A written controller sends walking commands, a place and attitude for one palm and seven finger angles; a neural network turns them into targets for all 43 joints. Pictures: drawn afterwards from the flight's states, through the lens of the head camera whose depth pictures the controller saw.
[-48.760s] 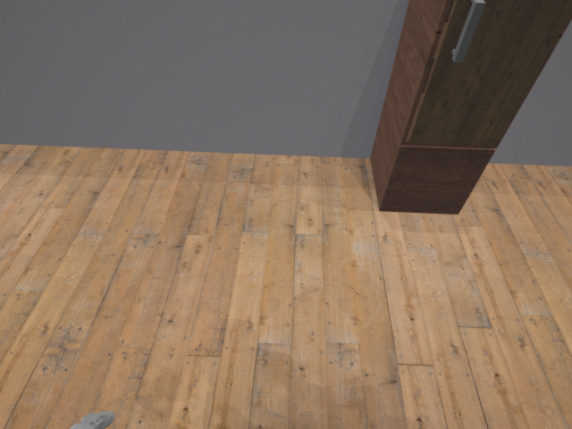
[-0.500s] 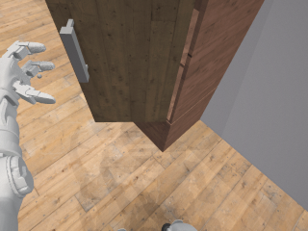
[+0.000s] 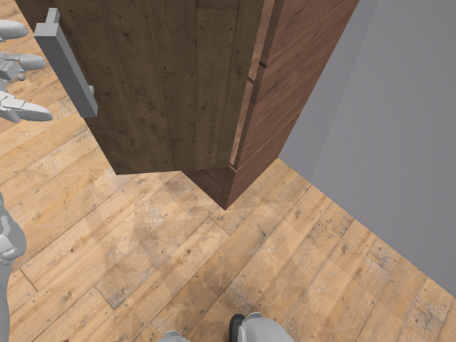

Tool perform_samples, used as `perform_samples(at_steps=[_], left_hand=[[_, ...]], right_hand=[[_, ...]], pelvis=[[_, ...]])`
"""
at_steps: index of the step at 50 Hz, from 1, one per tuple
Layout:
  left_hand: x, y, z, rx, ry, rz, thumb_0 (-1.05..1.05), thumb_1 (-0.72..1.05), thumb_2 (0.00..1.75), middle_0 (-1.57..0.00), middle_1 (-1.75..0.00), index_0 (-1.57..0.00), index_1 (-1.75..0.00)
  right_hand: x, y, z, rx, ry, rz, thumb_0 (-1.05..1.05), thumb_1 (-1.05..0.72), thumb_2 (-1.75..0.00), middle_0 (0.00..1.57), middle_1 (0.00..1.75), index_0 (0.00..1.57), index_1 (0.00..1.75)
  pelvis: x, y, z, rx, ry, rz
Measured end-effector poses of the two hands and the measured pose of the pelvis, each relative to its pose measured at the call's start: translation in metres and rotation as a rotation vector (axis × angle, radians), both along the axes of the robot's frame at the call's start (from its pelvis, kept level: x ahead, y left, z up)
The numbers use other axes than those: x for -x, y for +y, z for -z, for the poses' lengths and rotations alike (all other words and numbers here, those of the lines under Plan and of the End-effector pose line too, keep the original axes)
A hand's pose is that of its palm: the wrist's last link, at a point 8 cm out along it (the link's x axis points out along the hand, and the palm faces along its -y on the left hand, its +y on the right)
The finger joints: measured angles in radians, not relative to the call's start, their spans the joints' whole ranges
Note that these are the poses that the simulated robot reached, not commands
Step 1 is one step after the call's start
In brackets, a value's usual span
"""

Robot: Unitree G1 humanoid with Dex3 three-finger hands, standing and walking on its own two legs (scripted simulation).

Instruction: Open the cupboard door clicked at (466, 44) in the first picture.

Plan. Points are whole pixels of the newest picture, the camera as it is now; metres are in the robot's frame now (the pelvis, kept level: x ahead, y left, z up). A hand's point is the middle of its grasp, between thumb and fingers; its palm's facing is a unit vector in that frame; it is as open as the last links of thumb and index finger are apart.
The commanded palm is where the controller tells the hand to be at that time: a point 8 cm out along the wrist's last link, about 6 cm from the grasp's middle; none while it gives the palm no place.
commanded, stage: move the hooked fingers beside the handle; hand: left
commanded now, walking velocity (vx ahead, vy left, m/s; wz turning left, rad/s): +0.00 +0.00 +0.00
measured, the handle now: (73, 67) +0.54 +0.21 +0.11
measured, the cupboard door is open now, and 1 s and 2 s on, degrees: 50 50 50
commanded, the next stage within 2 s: slide the fingers in behind the handle in 0.68 s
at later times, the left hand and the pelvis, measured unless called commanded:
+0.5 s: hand (15, 89) +0.49 +0.28 +0.11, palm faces +0.01 -1.00 +0.00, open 14.0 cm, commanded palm +0.48 +0.32 +0.11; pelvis +0.00 +0.00 +0.00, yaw +1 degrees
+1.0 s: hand (32, 86) +0.50 +0.26 +0.11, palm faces +0.01 -1.00 -0.01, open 14.0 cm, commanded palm +0.48 +0.30 +0.11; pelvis +0.00 +0.00 +0.00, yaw +0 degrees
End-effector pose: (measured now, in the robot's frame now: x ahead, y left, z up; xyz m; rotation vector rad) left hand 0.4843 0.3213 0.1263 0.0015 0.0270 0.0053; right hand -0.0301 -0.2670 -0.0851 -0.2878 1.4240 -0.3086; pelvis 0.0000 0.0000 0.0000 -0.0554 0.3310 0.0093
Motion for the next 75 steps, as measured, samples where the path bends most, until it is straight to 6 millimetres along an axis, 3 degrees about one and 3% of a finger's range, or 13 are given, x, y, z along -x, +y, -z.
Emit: perform_samples(at_steps=[7,25,50,75], left_hand=[[0.003,-0.002,0.01,0.002,0.019,-0.004,-0.01,-0.5,0.3,-0.3,-1.2,-0.3,-1.2],[0.012,0.011,0.011,0.003,0.035,-0.008,-0.01,-0.5,0.3,-0.3,-1.2,-0.3,-1.2],[0.004,-0.008,0.013,-0.004,0.013,0.0,-0.01,-0.5,0.3,-0.3,-1.2,-0.3,-1.2],[0.015,-0.022,0.014,-0.002,0.002,-0.055,-0.01,-0.5,0.3,-0.23,-1.17,-0.22,-1.17]], right_hand=[[-0.002,0.0,0.0,-0.02,0.004,0.017,0.01,-0.9,-0.9,0.2,0.3,0.21,0.3],[-0.044,-0.007,0.004,0.002,-0.075,-0.058,0.01,-0.9,-0.9,0.2,0.3,0.21,0.3],[-0.014,0.005,0.007,-0.029,-0.019,-0.01,0.01,-0.9,-0.9,0.2,0.3,0.21,0.3],[-0.042,0.002,0.012,-0.045,-0.079,-0.062,0.01,-0.9,-0.9,0.2,0.3,0.21,0.3]], pelvis=[[-0.004,-0.002,-0.001,-0.002,0.0,0.012],[-0.002,-0.004,0.002,0.004,0.001,-0.014],[-0.002,-0.001,0.003,0.005,-0.001,-0.005],[-0.004,-0.003,0.001,0.002,-0.024,-0.026]])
